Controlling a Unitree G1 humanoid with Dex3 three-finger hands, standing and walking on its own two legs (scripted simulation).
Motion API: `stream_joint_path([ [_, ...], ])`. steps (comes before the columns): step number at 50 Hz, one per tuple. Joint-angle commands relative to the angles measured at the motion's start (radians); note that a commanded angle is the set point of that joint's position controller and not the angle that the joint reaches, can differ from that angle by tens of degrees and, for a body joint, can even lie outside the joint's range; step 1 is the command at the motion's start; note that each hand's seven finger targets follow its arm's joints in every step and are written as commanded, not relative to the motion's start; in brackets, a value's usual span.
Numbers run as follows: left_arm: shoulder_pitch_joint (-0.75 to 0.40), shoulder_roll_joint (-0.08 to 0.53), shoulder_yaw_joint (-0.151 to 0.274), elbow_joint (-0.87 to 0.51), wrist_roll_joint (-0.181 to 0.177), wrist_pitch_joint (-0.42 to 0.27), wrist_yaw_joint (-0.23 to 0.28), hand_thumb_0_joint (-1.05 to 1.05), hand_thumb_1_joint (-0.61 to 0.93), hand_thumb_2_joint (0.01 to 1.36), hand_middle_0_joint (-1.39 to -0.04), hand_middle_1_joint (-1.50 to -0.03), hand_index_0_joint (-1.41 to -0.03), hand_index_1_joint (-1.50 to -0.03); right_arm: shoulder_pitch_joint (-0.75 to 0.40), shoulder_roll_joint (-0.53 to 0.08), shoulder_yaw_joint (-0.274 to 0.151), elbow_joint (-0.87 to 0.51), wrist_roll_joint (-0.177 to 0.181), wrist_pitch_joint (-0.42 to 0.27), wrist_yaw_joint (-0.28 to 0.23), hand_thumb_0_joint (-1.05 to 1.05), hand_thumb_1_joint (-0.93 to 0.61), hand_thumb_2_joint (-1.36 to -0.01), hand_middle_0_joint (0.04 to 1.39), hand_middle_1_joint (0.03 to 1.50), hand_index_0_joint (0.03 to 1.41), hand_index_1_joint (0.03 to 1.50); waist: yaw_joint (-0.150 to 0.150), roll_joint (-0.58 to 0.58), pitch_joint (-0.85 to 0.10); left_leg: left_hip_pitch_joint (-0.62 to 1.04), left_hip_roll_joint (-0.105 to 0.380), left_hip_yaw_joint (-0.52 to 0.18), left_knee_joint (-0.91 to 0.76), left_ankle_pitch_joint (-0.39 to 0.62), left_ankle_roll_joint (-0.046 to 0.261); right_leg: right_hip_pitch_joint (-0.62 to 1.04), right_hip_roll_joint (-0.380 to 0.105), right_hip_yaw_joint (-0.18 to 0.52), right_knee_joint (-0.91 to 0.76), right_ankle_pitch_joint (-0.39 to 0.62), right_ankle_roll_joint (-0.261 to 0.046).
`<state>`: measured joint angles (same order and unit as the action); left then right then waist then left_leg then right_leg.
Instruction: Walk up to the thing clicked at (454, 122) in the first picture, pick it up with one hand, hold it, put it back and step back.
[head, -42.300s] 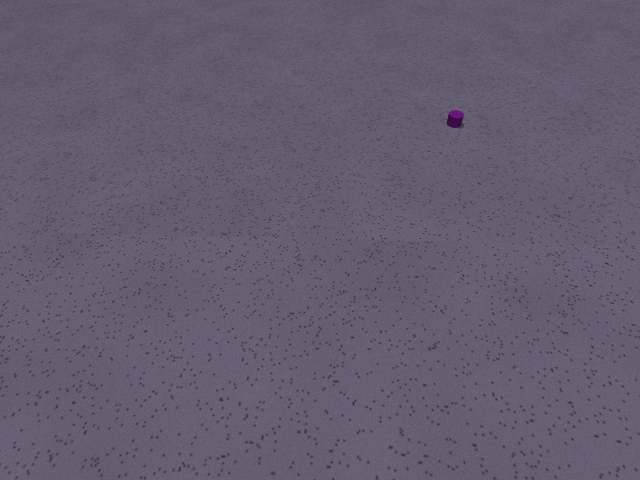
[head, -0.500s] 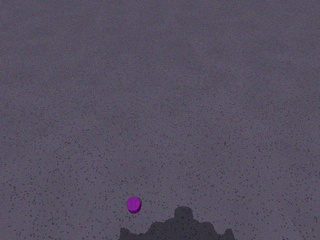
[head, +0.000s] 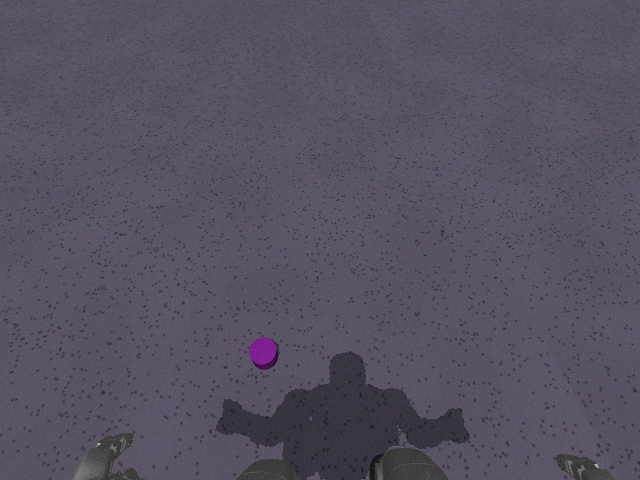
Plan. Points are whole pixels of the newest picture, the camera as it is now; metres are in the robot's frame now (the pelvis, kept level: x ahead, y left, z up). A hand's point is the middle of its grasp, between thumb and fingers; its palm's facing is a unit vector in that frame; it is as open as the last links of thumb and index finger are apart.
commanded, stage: step back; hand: left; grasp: from above
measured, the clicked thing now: (264, 353) +0.46 +0.19 -0.73
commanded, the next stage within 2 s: none
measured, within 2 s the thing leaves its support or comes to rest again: neither
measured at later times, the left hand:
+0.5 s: hand out of the picture +0.02 +0.24 -0.14, palm faces -0.12 -0.91 -0.39, open 7.4 cm
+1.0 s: hand out of the picture -0.13 +0.28 -0.15, palm faces -0.05 -0.94 -0.35, open 7.4 cm
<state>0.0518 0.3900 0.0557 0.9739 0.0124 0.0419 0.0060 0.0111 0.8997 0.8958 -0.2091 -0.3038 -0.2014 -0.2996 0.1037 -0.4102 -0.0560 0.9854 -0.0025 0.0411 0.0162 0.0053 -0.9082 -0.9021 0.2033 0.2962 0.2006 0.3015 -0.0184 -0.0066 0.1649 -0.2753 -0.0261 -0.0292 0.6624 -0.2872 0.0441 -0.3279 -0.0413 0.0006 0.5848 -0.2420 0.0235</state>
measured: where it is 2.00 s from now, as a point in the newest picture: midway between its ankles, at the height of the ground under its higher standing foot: outside the picture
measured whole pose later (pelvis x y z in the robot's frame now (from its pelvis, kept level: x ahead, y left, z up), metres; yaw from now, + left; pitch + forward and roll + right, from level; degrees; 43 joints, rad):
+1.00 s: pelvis -0.24 +0.02 +0.01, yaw -4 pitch -2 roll -2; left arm 0.17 0.40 0.09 0.82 0.01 0.07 0.01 0.01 0.90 0.90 -0.21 -0.30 -0.20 -0.30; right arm 0.14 -0.35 -0.04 0.85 -0.03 0.02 -0.01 0.01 -0.90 -0.90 0.21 0.30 0.20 0.30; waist 0.02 -0.05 0.18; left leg -0.30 0.01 -0.02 0.54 -0.20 0.03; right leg -0.42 0.12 0.18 1.19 -0.48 0.02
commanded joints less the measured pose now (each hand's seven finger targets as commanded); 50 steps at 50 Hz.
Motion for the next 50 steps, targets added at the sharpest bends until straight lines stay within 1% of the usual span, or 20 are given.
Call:
stream_joint_path([
  [1,-0.041,0.151,0.037,-0.139,-0.012,0.006,0.033,0.000,0.900,0.900,-0.200,-0.300,-0.200,-0.300,0.091,-0.257,-0.074,-0.070,-0.030,-0.028,-0.022,0.000,-0.900,-0.900,0.200,0.300,0.200,0.300,-0.023,0.184,-0.214,0.202,0.318,-0.373,-0.285,0.729,0.120,-0.147,0.150,0.123,0.365,-0.352,-0.059],
  [4,0.019,0.159,0.035,-0.125,-0.007,0.014,0.045,0.000,0.900,0.900,-0.200,-0.300,-0.200,-0.300,0.022,-0.262,-0.077,-0.117,-0.028,-0.028,-0.037,0.000,-0.900,-0.900,0.200,0.300,0.200,0.300,-0.011,0.185,-0.191,0.121,0.355,-0.334,-0.268,0.741,0.176,-0.159,0.155,0.207,0.583,-0.378,-0.060],
  [8,0.077,0.187,0.050,-0.125,-0.009,0.011,0.035,0.000,0.900,0.900,-0.200,-0.300,-0.200,-0.300,-0.016,-0.205,-0.060,-0.160,-0.027,-0.039,-0.048,0.000,-0.900,-0.900,0.200,0.300,0.200,0.300,0.031,0.147,-0.199,0.179,0.254,-0.186,-0.189,0.669,0.164,-0.188,0.156,0.200,0.665,-0.248,-0.037],
  [13,0.033,0.172,0.057,-0.191,0.003,-0.014,0.026,0.000,0.900,0.900,-0.200,-0.300,-0.200,-0.300,0.104,-0.197,-0.065,-0.157,-0.018,-0.038,-0.055,0.000,-0.900,-0.900,0.200,0.300,0.200,0.300,-0.034,0.113,-0.248,0.361,0.282,-0.206,-0.133,0.668,0.209,-0.184,0.101,0.137,0.359,-0.273,0.005],
  [17,0.116,0.154,0.067,-0.165,0.007,-0.025,0.018,0.000,0.900,0.900,-0.200,-0.300,-0.200,-0.300,0.052,-0.220,-0.062,-0.175,-0.015,-0.023,-0.045,0.000,-0.900,-0.900,0.200,0.300,0.200,0.300,-0.003,0.156,-0.263,0.240,0.240,-0.152,-0.074,0.552,0.152,0.020,0.075,0.039,0.006,-0.158,-0.021],
  [19,0.194,0.149,0.068,-0.126,0.017,-0.032,0.020,0.000,0.900,0.900,-0.200,-0.300,-0.200,-0.300,0.005,-0.217,-0.058,-0.185,-0.003,-0.015,-0.040,0.000,-0.900,-0.900,0.200,0.300,0.200,0.300,0.045,0.127,-0.274,0.118,0.221,-0.127,-0.017,0.417,0.109,0.173,0.073,0.029,-0.184,0.076,-0.051],
  [20,0.191,0.208,0.082,-0.133,0.028,-0.039,0.021,0.000,0.900,0.900,-0.200,-0.300,-0.200,-0.300,0.004,-0.178,-0.045,-0.190,0.007,-0.014,-0.038,0.000,-0.900,-0.900,0.200,0.300,0.200,0.300,0.038,0.012,-0.275,-0.033,0.164,-0.103,0.032,0.248,0.055,0.257,-0.016,0.180,-0.167,0.220,-0.083],
  [21,0.163,0.275,0.097,-0.154,0.028,-0.040,0.019,0.000,0.900,0.900,-0.200,-0.300,-0.200,-0.300,0.002,-0.146,-0.032,-0.205,0.011,-0.013,-0.036,0.000,-0.900,-0.900,0.200,0.300,0.200,0.300,0.034,-0.186,-0.233,-0.196,0.008,-0.026,0.185,-0.053,-0.011,0.262,-0.181,0.422,-0.210,0.290,-0.178],
  [22,0.100,0.348,0.105,-0.190,0.025,-0.037,0.017,0.000,0.900,0.900,-0.200,-0.300,-0.200,-0.300,-0.021,-0.148,-0.041,-0.202,0.002,-0.003,-0.051,0.000,-0.900,-0.900,0.200,0.300,0.200,0.300,0.068,-0.281,-0.183,-0.162,-0.071,-0.052,0.416,-0.370,-0.035,0.062,-0.358,0.569,-0.247,0.372,-0.350],
  [23,0.061,0.320,0.104,-0.215,0.024,-0.040,0.019,0.000,0.900,0.900,-0.200,-0.300,-0.200,-0.300,0.008,-0.180,-0.053,-0.179,-0.002,-0.001,-0.054,0.000,-0.900,-0.900,0.200,0.300,0.200,0.300,0.049,-0.233,-0.139,-0.117,-0.047,-0.116,0.522,-0.368,-0.049,-0.016,-0.358,0.571,-0.238,0.391,-0.364],
  [27,0.009,0.195,0.082,-0.244,0.015,-0.035,0.026,0.000,0.900,0.900,-0.200,-0.300,-0.200,-0.300,0.083,-0.165,-0.037,-0.135,0.013,-0.010,-0.048,0.000,-0.900,-0.900,0.200,0.300,0.200,0.300,0.005,-0.126,-0.159,-0.180,-0.115,-0.125,0.543,-0.233,-0.058,0.126,-0.154,0.239,-0.145,0.505,-0.236],
  [31,0.105,0.181,0.079,-0.251,0.020,-0.024,0.030,0.000,0.900,0.900,-0.200,-0.300,-0.200,-0.300,0.067,-0.150,-0.022,-0.162,0.010,-0.020,-0.055,0.000,-0.900,-0.900,0.200,0.300,0.200,0.300,0.060,-0.148,-0.210,-0.216,-0.073,-0.068,0.303,-0.240,-0.080,0.313,-0.143,0.227,-0.093,0.539,-0.240],
  [34,0.089,0.206,0.080,-0.266,0.017,-0.010,0.030,0.000,0.900,0.900,-0.200,-0.300,-0.200,-0.300,0.106,-0.143,-0.030,-0.163,-0.005,-0.029,-0.052,0.000,-0.900,-0.900,0.200,0.300,0.200,0.300,0.042,-0.221,-0.250,-0.106,0.009,-0.029,-0.016,-0.203,-0.055,0.334,-0.177,0.250,-0.034,0.543,-0.228],
  [37,0.070,0.194,0.066,-0.284,-0.003,0.009,0.017,0.000,0.900,0.900,-0.200,-0.300,-0.200,-0.300,0.151,-0.154,-0.053,-0.140,-0.028,-0.041,-0.046,0.000,-0.900,-0.900,0.200,0.300,0.200,0.300,0.011,-0.136,-0.242,0.115,0.029,-0.043,-0.308,0.185,-0.026,0.146,-0.087,0.195,0.065,0.317,-0.126],
  [38,0.096,0.156,0.058,-0.290,-0.006,0.012,0.014,0.000,0.900,0.900,-0.200,-0.300,-0.200,-0.300,0.130,-0.234,-0.073,-0.154,-0.045,-0.044,-0.045,0.000,-0.900,-0.900,0.200,0.300,0.200,0.300,0.023,0.062,-0.255,0.213,0.207,-0.276,-0.304,0.313,0.030,-0.048,0.018,0.135,0.188,0.057,-0.075],
  [39,0.067,0.156,0.064,-0.292,-0.004,0.009,0.022,0.000,0.900,0.900,-0.200,-0.300,-0.200,-0.300,0.074,-0.313,-0.082,-0.178,-0.048,-0.041,-0.033,0.000,-0.900,-0.900,0.200,0.300,0.200,0.300,0.012,0.223,-0.207,0.160,0.364,-0.449,-0.330,0.402,0.147,-0.175,0.169,0.086,0.342,-0.359,-0.043],
  [40,0.019,0.185,0.081,-0.289,0.012,0.008,0.037,0.000,0.900,0.900,-0.200,-0.300,-0.200,-0.300,0.078,-0.342,-0.091,-0.190,-0.038,-0.043,-0.034,0.000,-0.900,-0.900,0.200,0.300,0.200,0.300,-0.045,0.244,-0.190,0.011,0.466,-0.540,-0.350,0.387,0.265,-0.108,0.149,0.186,0.530,-0.443,-0.031],
  [41,0.017,0.206,0.084,-0.274,0.012,0.008,0.036,0.000,0.900,0.900,-0.200,-0.300,-0.200,-0.300,0.041,-0.311,-0.087,-0.189,-0.033,-0.049,-0.042,0.000,-0.900,-0.900,0.200,0.300,0.200,0.300,-0.020,0.200,-0.152,-0.033,0.458,-0.505,-0.356,0.342,0.273,-0.102,0.115,0.218,0.628,-0.377,-0.035],
  [44,0.141,0.185,0.085,-0.222,-0.007,0.009,0.020,0.000,0.900,0.900,-0.200,-0.300,-0.200,-0.300,-0.046,-0.197,-0.052,-0.214,-0.037,-0.049,-0.045,0.000,-0.900,-0.900,0.200,0.300,0.200,0.300,0.070,0.119,-0.138,0.054,0.242,-0.178,-0.277,0.444,0.143,-0.172,0.171,0.220,0.706,-0.233,-0.041],
  [50,0.135,0.165,0.079,-0.236,0.009,-0.002,0.014,0.000,0.900,0.900,-0.200,-0.300,-0.200,-0.300,0.069,-0.193,-0.063,-0.216,-0.021,-0.045,-0.046,0.000,-0.900,-0.900,0.200,0.300,0.200,0.300,-0.011,0.153,-0.197,0.264,0.262,-0.183,-0.224,0.445,0.199,-0.181,0.130,0.158,0.480,-0.255,0.023],
])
